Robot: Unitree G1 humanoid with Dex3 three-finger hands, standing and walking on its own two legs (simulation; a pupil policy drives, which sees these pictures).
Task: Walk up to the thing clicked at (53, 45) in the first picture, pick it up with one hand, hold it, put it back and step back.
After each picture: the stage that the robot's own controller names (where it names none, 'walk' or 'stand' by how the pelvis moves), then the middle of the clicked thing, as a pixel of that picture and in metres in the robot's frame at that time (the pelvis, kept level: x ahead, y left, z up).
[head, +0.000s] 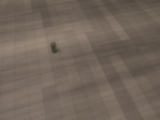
stand; (53, 47) +1.28 +0.34 -0.72
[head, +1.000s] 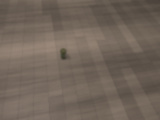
walk; (63, 54) +1.18 +0.17 -0.71
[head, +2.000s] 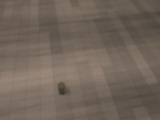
walk; (61, 88) +0.73 +0.18 -0.71
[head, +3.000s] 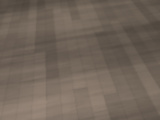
walk; out of the picture +0.41 +0.27 -0.69
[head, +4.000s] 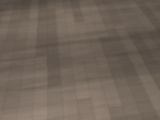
stand; out of the picture +0.29 +0.22 -0.72
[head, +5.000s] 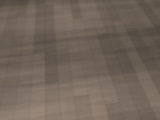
stand; out of the picture +0.30 +0.23 -0.72
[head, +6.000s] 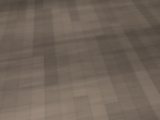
stand; out of the picture +0.31 +0.25 -0.72
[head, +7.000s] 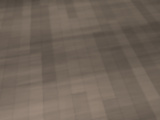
stand; out of the picture +0.32 +0.25 -0.72
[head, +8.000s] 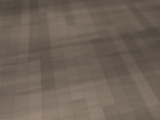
stand; out of the picture +0.30 +0.25 -0.72
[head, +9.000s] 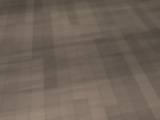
stand; out of the picture +0.31 +0.23 -0.72
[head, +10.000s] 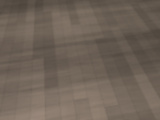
stand; out of the picture +0.31 +0.23 -0.72
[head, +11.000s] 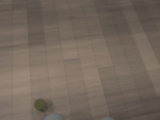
go down; (41, 105) +0.34 +0.24 -0.57
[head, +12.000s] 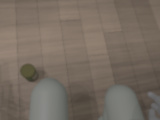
go down; (30, 73) +0.38 +0.29 -0.34
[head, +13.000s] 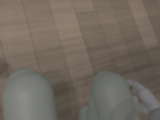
close in; out of the picture +0.35 +0.33 -0.25
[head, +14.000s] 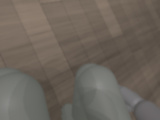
close; out of the picture +0.32 +0.34 -0.21
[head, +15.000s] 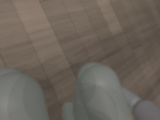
lift; out of the picture +0.30 +0.33 -0.21
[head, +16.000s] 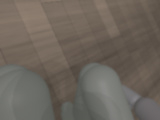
lift; out of the picture +0.28 +0.31 -0.21
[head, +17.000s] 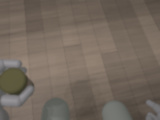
lift; (18, 84) +0.31 +0.22 +0.01
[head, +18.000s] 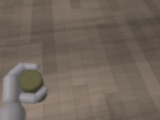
hold; (34, 87) +0.31 +0.18 +0.03
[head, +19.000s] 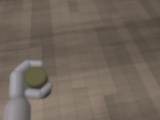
hold; (39, 83) +0.33 +0.17 +0.02
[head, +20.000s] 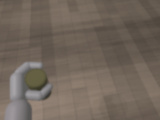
hold; (39, 85) +0.33 +0.17 +0.02
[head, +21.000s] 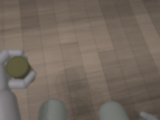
crouch; (22, 71) +0.37 +0.23 -0.06
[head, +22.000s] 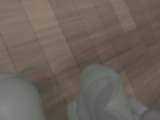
lower; out of the picture +0.34 +0.34 -0.20
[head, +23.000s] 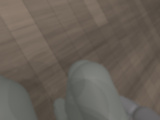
lower; out of the picture +0.35 +0.35 -0.21
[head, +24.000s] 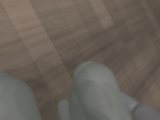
lower; out of the picture +0.34 +0.35 -0.21
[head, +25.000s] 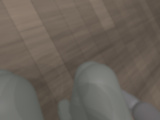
lower; out of the picture +0.33 +0.35 -0.21
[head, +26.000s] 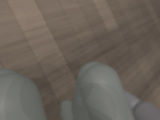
loosen; out of the picture +0.31 +0.34 -0.21
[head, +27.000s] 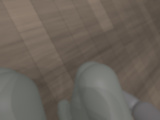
withdraw; out of the picture +0.31 +0.33 -0.21
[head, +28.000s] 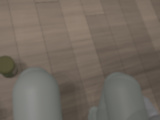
stand; (7, 67) +0.35 +0.31 -0.26
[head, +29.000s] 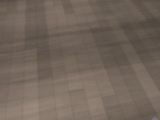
stand; out of the picture +0.32 +0.22 -0.64
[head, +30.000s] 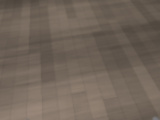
stand; out of the picture +0.33 +0.23 -0.67
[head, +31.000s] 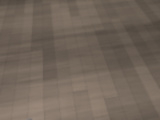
stand; out of the picture +0.33 +0.23 -0.67
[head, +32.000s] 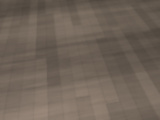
walk; out of the picture +0.35 +0.22 -0.72
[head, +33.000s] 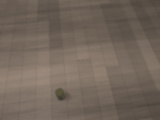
walk; (60, 94) +0.51 +0.19 -0.70
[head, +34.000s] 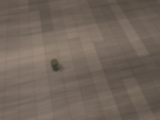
walk; (55, 65) +0.82 +0.28 -0.69
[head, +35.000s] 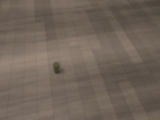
stand; (56, 68) +0.97 +0.26 -0.71
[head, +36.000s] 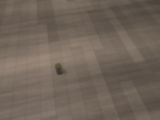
stand; (58, 69) +0.98 +0.27 -0.73
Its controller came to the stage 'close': yes
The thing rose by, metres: 0.72
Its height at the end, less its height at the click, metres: +0.00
